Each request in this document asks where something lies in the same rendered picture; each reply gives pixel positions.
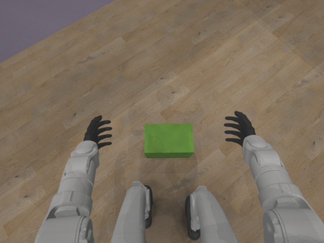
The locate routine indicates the robot right hand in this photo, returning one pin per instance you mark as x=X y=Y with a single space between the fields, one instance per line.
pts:
x=245 y=127

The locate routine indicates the left robot forearm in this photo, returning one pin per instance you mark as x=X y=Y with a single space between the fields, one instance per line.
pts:
x=74 y=194

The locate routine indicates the robot right upper arm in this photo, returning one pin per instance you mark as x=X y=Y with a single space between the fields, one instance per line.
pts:
x=292 y=226

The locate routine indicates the robot thigh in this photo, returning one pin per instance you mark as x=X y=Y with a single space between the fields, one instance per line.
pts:
x=130 y=225
x=214 y=224

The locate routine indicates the right robot forearm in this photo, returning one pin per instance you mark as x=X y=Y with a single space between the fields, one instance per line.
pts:
x=276 y=189

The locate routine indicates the robot left hand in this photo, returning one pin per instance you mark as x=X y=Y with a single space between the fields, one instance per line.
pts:
x=93 y=131

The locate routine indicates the carton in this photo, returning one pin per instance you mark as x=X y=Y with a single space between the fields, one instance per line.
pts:
x=168 y=141

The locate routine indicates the right robot thigh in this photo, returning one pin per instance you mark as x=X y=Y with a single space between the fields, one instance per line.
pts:
x=214 y=224

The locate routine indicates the robot left upper arm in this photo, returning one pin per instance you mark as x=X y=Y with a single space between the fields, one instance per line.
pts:
x=75 y=229

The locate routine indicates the left robot thigh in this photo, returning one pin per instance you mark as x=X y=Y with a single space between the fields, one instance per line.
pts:
x=130 y=225

